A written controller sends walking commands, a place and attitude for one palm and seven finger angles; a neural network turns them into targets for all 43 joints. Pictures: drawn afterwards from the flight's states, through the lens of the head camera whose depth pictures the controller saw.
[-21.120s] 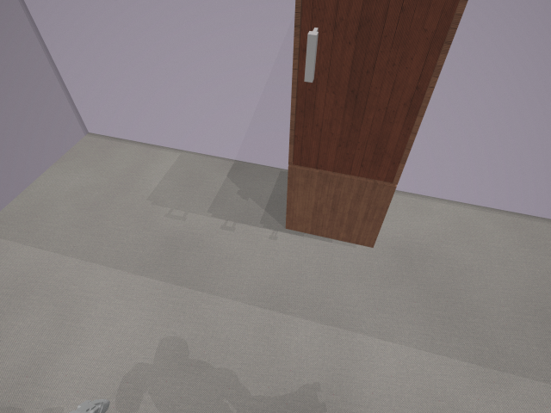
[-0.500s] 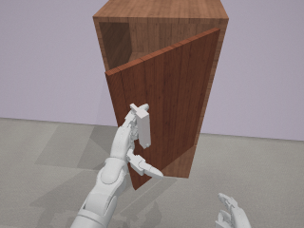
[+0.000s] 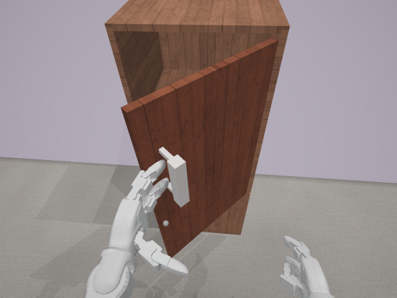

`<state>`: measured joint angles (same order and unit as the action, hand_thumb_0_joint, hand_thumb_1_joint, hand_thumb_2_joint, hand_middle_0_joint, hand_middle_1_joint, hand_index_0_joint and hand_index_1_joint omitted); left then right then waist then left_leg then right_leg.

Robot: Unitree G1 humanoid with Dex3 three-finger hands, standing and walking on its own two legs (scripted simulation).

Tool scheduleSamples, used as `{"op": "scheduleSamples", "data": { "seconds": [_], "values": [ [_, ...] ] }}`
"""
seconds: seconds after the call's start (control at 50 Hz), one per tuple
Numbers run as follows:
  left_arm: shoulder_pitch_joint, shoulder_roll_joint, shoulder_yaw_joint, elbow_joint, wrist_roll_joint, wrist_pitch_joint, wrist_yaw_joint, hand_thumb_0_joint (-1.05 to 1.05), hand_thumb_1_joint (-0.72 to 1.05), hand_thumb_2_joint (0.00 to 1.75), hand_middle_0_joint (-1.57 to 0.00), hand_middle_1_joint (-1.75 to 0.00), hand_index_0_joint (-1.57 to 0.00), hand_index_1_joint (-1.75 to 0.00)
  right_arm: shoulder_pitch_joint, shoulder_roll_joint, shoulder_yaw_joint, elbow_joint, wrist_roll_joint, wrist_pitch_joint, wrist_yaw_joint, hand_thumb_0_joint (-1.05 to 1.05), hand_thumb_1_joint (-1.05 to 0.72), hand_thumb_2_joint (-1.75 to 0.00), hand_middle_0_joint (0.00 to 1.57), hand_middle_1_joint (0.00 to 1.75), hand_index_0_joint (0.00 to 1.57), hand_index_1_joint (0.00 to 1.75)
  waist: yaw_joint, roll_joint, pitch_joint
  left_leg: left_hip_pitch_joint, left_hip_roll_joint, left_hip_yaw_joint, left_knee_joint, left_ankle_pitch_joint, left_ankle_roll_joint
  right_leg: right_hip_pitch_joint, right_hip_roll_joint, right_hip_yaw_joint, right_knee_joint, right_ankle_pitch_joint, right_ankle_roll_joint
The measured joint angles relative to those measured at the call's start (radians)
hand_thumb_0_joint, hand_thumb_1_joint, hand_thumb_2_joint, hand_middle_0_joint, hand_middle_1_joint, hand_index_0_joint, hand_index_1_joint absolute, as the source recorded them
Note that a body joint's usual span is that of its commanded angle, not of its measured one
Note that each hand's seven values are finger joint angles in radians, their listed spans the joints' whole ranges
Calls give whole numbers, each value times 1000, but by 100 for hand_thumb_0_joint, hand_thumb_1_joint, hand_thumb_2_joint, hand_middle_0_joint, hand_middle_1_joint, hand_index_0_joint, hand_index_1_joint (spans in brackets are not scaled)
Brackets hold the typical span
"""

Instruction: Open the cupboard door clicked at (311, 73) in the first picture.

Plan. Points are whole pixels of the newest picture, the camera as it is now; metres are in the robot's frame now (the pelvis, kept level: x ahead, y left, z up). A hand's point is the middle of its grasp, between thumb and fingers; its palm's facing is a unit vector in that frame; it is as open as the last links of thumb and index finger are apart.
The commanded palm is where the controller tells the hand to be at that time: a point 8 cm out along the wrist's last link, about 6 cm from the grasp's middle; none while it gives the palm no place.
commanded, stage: slide the hand sideways off the handle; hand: left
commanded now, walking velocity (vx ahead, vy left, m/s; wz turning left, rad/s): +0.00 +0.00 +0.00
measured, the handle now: (173, 176) +0.32 +0.08 +0.10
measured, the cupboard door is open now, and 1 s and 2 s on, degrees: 47 47 47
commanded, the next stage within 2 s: draw the hand back to the body in 0.42 s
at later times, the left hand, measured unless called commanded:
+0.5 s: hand (127, 248) +0.18 +0.13 +0.09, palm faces -0.02 -1.00 -0.04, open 16.3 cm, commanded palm +0.16 +0.18 +0.10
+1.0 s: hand (92, 242) +0.17 +0.18 +0.12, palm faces +0.01 -1.00 -0.09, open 16.3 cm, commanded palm +0.14 +0.24 +0.13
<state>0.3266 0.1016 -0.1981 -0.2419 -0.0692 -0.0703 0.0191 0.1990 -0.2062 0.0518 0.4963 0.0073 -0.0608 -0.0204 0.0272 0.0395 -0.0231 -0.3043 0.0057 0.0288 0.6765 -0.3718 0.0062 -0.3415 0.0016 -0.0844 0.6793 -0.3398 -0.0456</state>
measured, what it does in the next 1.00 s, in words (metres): stands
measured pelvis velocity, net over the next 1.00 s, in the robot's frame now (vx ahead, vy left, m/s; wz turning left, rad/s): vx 0.00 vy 0.02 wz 0.02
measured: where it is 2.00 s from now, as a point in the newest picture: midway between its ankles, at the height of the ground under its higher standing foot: outside the picture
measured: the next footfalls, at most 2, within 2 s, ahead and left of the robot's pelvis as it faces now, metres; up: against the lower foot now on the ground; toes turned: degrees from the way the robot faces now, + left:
none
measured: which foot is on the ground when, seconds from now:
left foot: down 0.00-1.00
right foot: down 0.00-1.00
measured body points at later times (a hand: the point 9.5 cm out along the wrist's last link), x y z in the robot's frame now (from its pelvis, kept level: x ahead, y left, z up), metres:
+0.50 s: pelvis +0.00 +0.00 -0.01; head +0.01 -0.02 +0.44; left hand +0.18 +0.19 +0.10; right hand +0.19 -0.22 -0.08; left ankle -0.01 +0.12 -0.72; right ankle +0.01 -0.09 -0.72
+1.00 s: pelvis +0.00 +0.02 +0.00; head -0.02 +0.00 +0.45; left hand +0.17 +0.23 +0.13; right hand +0.20 -0.19 -0.06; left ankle -0.01 +0.12 -0.72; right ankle +0.01 -0.09 -0.72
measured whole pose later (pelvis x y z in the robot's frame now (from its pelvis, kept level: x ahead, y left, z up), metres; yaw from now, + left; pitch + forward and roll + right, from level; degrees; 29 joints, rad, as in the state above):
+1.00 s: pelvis +0.00 +0.02 +0.00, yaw +1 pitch -1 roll -1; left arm 0.50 0.23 0.09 -0.43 -0.24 -0.02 -0.20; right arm 0.25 -0.23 0.07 0.53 0.04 -0.24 -0.07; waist 0.06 0.06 -0.04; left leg -0.32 0.00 0.01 0.73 -0.39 0.03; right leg -0.33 -0.01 -0.10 0.69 -0.35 -0.02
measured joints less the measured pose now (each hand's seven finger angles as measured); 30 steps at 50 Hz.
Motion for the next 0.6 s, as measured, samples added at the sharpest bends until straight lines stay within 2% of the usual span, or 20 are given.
{"op": "scheduleSamples", "data": {
  "seconds": [0.26, 0.42, 0.52, 0.6],
  "values": [
    [148, 52, 103, -83, -60, -38, -109, -1, -50, 30, -22, -34, -21, -33, 30, -7, -1, -12, 6, -43, -12, 1, -90, -90, 20, 30, 20, 30, 0, 4, -25, -31, 11, -12, 33, -27, -14, -27, 10, -12, 30, -30, -11],
    [224, 67, 204, -99, -113, -83, -152, -1, -50, 30, -18, -32, -19, -31, 64, -29, -17, -4, 13, -92, -21, 1, -90, -90, 20, 30, 20, 30, 3, 11, -32, -68, 10, -23, 70, -40, -13, -55, 8, -22, 56, -39, -10],
    [233, 67, 186, -114, -123, -115, -187, -1, -50, 30, -16, -31, -16, -30, 74, -44, -23, 1, 16, -135, -29, 1, -90, -90, 20, 30, 20, 30, 6, 17, -29, -102, 4, -33, 105, -47, -6, -79, 0, -32, 79, -44, -4],
    [198, 74, 165, -111, -112, -105, -183, -1, -50, 30, -15, -30, -16, -30, 68, -40, -21, 6, 19, -155, -34, 1, -90, -90, 20, 30, 20, 30, 7, 16, -24, -116, 1, -29, 123, -50, -1, -93, -4, -28, 94, -44, -1]
  ]
}}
